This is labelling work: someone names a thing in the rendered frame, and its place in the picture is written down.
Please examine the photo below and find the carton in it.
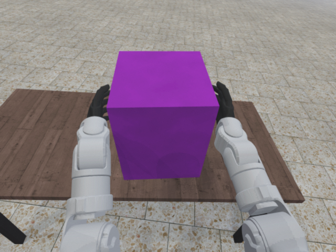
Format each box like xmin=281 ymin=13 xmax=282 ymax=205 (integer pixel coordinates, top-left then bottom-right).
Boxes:
xmin=107 ymin=51 xmax=219 ymax=180

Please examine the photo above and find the table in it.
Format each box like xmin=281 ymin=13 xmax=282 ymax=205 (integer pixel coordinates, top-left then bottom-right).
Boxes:
xmin=0 ymin=89 xmax=305 ymax=244

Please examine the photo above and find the left robot forearm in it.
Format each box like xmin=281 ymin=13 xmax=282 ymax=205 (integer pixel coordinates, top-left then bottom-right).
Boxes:
xmin=59 ymin=117 xmax=113 ymax=252

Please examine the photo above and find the right robot forearm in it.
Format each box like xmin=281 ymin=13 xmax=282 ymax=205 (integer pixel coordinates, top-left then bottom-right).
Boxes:
xmin=214 ymin=117 xmax=309 ymax=250

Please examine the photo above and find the robot left upper arm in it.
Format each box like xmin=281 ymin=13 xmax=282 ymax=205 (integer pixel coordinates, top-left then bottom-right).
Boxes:
xmin=60 ymin=222 xmax=121 ymax=252

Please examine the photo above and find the robot right upper arm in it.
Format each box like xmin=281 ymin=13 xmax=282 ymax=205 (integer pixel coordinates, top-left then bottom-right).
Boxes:
xmin=242 ymin=212 xmax=309 ymax=252

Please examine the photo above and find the robot right hand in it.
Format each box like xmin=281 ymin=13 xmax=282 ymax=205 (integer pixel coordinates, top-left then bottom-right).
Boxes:
xmin=212 ymin=81 xmax=235 ymax=124

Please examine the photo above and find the robot left hand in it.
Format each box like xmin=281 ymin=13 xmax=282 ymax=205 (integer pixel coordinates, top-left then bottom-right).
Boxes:
xmin=87 ymin=85 xmax=110 ymax=121

